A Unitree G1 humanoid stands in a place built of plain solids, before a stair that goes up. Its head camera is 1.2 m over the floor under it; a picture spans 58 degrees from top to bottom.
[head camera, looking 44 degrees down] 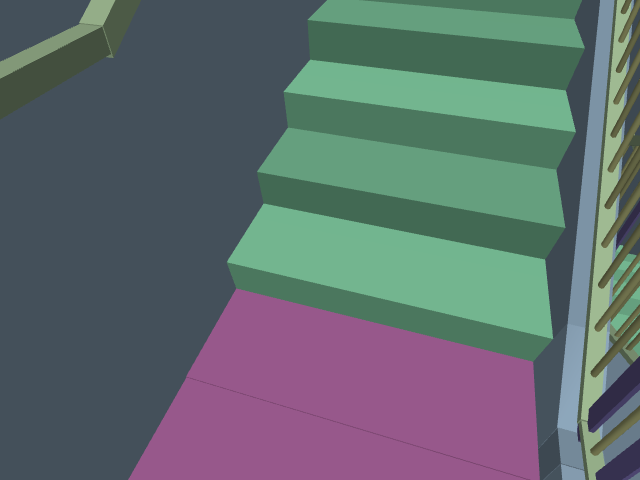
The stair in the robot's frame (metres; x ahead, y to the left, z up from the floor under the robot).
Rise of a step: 0.16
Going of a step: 0.29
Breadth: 1.00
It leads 17 degrees to the right of straight ahead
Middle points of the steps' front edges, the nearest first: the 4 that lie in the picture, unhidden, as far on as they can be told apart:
0.82 -0.17 0.16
1.11 -0.26 0.32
1.39 -0.34 0.48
1.67 -0.43 0.64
